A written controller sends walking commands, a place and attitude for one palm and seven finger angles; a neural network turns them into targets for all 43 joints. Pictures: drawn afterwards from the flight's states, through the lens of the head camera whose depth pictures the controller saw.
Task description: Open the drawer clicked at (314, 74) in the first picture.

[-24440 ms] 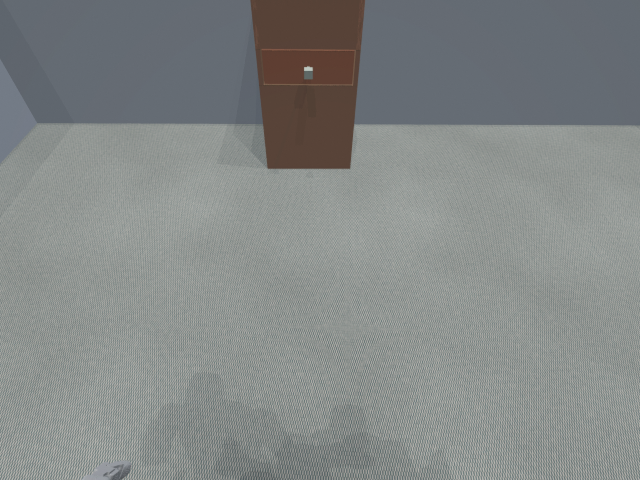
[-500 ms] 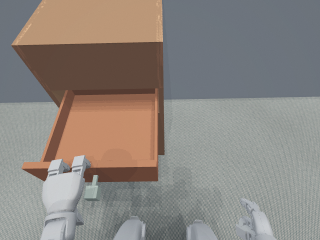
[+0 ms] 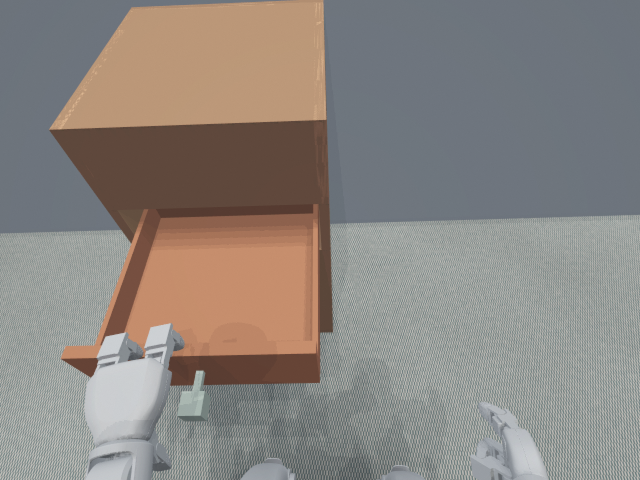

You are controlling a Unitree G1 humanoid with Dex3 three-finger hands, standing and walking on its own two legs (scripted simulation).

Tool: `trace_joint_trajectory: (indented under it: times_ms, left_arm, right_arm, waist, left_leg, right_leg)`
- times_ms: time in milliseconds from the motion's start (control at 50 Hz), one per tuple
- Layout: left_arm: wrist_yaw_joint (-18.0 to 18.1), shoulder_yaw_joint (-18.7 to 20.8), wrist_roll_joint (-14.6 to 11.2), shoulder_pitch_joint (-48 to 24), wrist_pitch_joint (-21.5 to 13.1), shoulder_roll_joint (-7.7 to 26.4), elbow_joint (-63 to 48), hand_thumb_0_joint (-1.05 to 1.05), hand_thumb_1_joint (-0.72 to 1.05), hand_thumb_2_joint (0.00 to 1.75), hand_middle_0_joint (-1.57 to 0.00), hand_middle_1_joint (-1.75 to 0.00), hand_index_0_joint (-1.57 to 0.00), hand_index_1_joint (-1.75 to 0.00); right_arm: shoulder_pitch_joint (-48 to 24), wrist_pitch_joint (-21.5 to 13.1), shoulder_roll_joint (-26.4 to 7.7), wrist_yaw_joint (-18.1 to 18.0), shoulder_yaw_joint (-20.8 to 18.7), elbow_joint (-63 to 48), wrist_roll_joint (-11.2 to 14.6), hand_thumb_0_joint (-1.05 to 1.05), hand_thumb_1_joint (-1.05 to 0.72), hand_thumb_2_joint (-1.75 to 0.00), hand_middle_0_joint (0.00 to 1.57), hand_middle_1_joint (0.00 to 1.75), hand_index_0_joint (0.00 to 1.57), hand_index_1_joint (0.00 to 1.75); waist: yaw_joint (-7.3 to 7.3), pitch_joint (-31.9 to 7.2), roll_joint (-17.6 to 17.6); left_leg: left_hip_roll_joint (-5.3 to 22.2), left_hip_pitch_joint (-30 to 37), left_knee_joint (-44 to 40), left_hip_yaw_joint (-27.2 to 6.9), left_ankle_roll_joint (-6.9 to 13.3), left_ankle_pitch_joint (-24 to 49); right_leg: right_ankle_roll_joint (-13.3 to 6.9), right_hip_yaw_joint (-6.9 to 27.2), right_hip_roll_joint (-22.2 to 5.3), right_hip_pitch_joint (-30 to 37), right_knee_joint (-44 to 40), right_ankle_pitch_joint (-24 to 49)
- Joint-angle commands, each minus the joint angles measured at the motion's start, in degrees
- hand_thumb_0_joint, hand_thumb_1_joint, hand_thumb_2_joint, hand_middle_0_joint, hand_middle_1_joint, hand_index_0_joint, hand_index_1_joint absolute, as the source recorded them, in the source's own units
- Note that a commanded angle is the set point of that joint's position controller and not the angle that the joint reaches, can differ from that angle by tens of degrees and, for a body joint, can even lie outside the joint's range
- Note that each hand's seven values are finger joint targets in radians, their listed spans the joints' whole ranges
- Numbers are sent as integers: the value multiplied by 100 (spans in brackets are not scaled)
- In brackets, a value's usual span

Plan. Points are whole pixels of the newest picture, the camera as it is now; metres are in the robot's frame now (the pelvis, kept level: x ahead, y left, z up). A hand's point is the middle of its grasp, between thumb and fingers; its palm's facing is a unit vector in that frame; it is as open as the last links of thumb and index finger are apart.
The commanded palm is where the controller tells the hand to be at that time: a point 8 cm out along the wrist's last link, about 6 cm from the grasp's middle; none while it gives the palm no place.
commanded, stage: lift the hand off the handle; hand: left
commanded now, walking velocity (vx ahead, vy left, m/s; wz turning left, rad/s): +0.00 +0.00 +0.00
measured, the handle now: (196, 394) +0.26 +0.23 -0.17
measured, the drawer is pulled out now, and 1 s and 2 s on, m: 0.30 0.30 0.30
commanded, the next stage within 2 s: draw the hand back to the body in 0.44 s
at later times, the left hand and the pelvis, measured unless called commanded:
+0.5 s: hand (143, 399) +0.21 +0.24 -0.01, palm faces -0.03 -0.08 -1.00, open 13.8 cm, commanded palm +0.20 +0.23 +0.04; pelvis +0.00 +0.00 +0.02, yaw +0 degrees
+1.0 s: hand (102, 399) +0.20 +0.25 +0.06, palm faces +0.01 -0.10 -0.99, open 13.8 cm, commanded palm +0.17 +0.25 +0.12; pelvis +0.01 +0.00 +0.04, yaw +0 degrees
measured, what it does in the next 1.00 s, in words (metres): stands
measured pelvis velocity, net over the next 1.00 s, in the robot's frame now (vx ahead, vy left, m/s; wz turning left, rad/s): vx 0.01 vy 0.00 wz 0.00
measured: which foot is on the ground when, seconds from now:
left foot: down 0.00-1.00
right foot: down 0.00-1.00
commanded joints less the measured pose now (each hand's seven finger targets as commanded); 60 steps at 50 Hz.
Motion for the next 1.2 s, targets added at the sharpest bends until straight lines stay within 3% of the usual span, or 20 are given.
trace_joint_trajectory:
  times_ms: [0, 60, 160, 280, 340, 420, 460, 480, 600, 640, 720, 800, 900, 1000, 1020, 1060, 1120, 1140, 1160, 1180]
  left_arm:
    - [78, 363, 60, -376, -41, 788, -1049, 0, -50, 30, -30, -120, -30, -120]
    - [80, 637, 108, -436, -176, 1036, -1127, 0, -50, 30, -30, -120, -30, -120]
    - [145, 665, 109, -235, -289, 1006, -1316, 0, -50, 30, -30, -120, -30, -120]
    - [29, 503, -6, -255, -122, 841, -1289, 0, -50, 30, -30, -120, -30, -120]
    - [-121, 661, -92, -38, -74, 999, -1151, 0, -50, 30, -30, -120, -30, -120]
    - [-256, 435, -19, -182, -184, 835, -1135, 0, -50, 30, -30, -120, -30, -120]
    - [-252, 564, 2, -342, -294, 1000, -1265, 0, -50, 30, -30, -120, -30, -120]
    - [-253, 571, 20, -286, -324, 970, -1176, 0, -50, 30, -30, -120, -30, -120]
    - [33, 881, 25, 3, -550, 1263, -2287, 0, -50, 30, -30, -120, -30, -120]
    - [48, 1067, -42, 457, -375, 1330, -2145, 0, -50, 30, -30, -120, -30, -120]
    - [-120, 842, -211, 679, 19, 1065, -1976, 0, -50, 30, -30, -120, -30, -120]
    - [-576, 711, -443, 339, 243, 1167, -2253, 0, -50, 30, -30, -120, -30, -120]
    - [-1057, 925, -523, 404, -130, 1568, -2749, 0, -50, 30, -30, -120, -30, -120]
    - [-1058, 1399, -437, 611, -578, 1869, -3082, 0, -50, 30, -30, -120, -30, -120]
    - [-1042, 1364, -462, 827, -602, 1745, -3091, 0, -50, 30, -30, -120, -30, -120]
    - [-998, 1555, -536, 768, -627, 1879, -3275, 0, -50, 30, -30, -120, -30, -120]
    - [-1039, 1477, -673, 949, -574, 1714, -3354, 0, -50, 30, -30, -120, -30, -120]
    - [-1604, 1155, -4746, 609, -486, -9, -3387, 0, -47, 32, -30, -118, -30, -118]
    - [-1817, 1372, -5133, 691, -580, 490, -3153, 0, -43, 33, -29, -115, -29, -115]
    - [-1911, 1425, -5262, 564, -679, 616, -3551, 0, -40, 34, -29, -113, -29, -113]
  right_arm:
    - [-482, -268, -685, -87, -198, -902, -11, 0, -90, -90, 20, 30, 20, 30]
    - [-491, -267, -673, -105, -178, -904, -32, 0, -90, -90, 20, 30, 20, 30]
    - [-485, -269, -633, -69, -197, -926, -47, 0, -90, -90, 20, 30, 20, 30]
    - [-443, -285, -660, -61, -269, -927, 20, 0, -90, -90, 20, 30, 20, 30]
    - [-452, -286, -699, -85, -241, -947, 47, 0, -90, -90, 20, 30, 20, 30]
    - [-457, -280, -670, -66, -225, -949, 34, 0, -90, -90, 20, 30, 20, 30]
    - [-486, -269, -674, -56, -184, -963, 13, 0, -90, -90, 20, 30, 20, 30]
    - [-430, -296, -662, -65, -244, -939, 18, 0, -90, -90, 20, 30, 20, 30]
    - [-427, -309, -620, 15, -252, -1080, -57, 0, -90, -90, 20, 30, 20, 30]
    - [-420, -282, -638, 24, -264, -1064, -5, 0, -90, -90, 20, 30, 20, 30]
    - [-586, -232, -641, 60, -230, -1096, 116, 0, -90, -90, 20, 30, 20, 30]
    - [-715, -229, -699, -8, -144, -1175, 180, 0, -90, -90, 20, 30, 20, 30]
    - [-694, -337, -663, -91, -54, -1185, 128, 0, -90, -90, 20, 30, 20, 30]
    - [-604, -350, -596, -21, -74, -1155, 88, 0, -90, -90, 20, 30, 20, 30]
    - [-579, -361, -579, -2, -107, -1150, 113, 0, -90, -90, 20, 30, 20, 30]
    - [-605, -351, -598, 38, -88, -1198, 101, 0, -90, -90, 20, 30, 20, 30]
    - [-598, -385, -591, 39, -142, -1207, 161, 0, -90, -90, 20, 30, 20, 30]
    - [98, -724, -377, -127, -143, -1546, 357, 0, -90, -90, 20, 30, 20, 30]
    - [37, -924, -526, -248, -51, -1463, 352, 0, -90, -90, 20, 30, 20, 30]
    - [-93, -1046, -470, -320, -26, -1489, 369, 0, -90, -90, 20, 30, 20, 30]
  waist:
    - [-32, -981, -467]
    - [40, -1003, -334]
    - [83, -1135, -31]
    - [-24, -946, -263]
    - [10, -840, -489]
    - [10, -665, -402]
    - [39, -814, -317]
    - [13, -664, -270]
    - [189, -1500, 254]
    - [182, -1348, 87]
    - [125, -630, -242]
    - [115, -523, -617]
    - [192, -439, -519]
    - [279, -228, 52]
    - [282, -176, 230]
    - [297, -297, 141]
    - [248, -195, 197]
    - [-185, 42, -142]
    - [-62, 120, -244]
    - [-39, 165, -119]
  left_leg:
    - [-323, 1148, -905, 41, 203, 1417]
    - [-347, 1204, -942, 79, 198, 1420]
    - [-360, 1423, -961, 113, 169, 1609]
    - [-341, 1514, -1101, 80, 189, 1581]
    - [-349, 1454, -1190, 98, 196, 1584]
    - [-360, 1460, -1235, 90, 199, 1496]
    - [-366, 1482, -1214, 115, 198, 1520]
    - [-359, 1479, -1208, 97, 198, 1472]
    - [-346, 2017, -1147, 150, 154, 2195]
    - [-330, 1941, -1226, 125, 140, 2252]
    - [-297, 1759, -1511, 99, 157, 1832]
    - [-301, 1914, -1801, 91, 220, 1584]
    - [-333, 2224, -1952, 114, 284, 1647]
    - [-310, 2458, -2030, 111, 217, 1765]
    - [-295, 2505, -2071, 110, 200, 1815]
    - [-282, 2591, -2084, 89, 178, 1890]
    - [-248, 2635, -2168, 80, 180, 1963]
    - [-36, 3460, -2520, -23, 326, 1869]
    - [-41, 3533, -2630, 28, 309, 1742]
    - [-50, 3514, -2666, 46, 302, 1755]
  right_leg:
    - [-175, -193, 204, 640, -1111, 1466]
    - [-178, -129, 186, 701, -1132, 1475]
    - [-201, -131, 190, 796, -1144, 1607]
    - [-190, -142, 210, 1000, -1334, 1725]
    - [-169, -113, 193, 1192, -1450, 1854]
    - [-171, -126, 186, 1076, -1457, 1693]
    - [-160, -90, 161, 1040, -1442, 1642]
    - [-185, -128, 179, 1037, -1443, 1651]
    - [-239, -92, 192, 1184, -1265, 2081]
    - [-239, -144, 221, 1387, -1335, 2229]
    - [-186, -184, 211, 1482, -1585, 1960]
    - [-105, -115, 142, 1726, -1920, 1722]
    - [-76, -33, 66, 1946, -2163, 1784]
    - [-152, -46, 90, 1879, -2229, 1686]
    - [-176, -99, 104, 1948, -2216, 1715]
    - [-165, -85, 99, 1936, -2228, 1701]
    - [-150, -158, 98, 2081, -2281, 1857]
    - [-111, -299, 144, 2599, -2574, 1737]
    - [-78, -304, 151, 2747, -2674, 1654]
    - [-58, -286, 96, 2833, -2709, 1701]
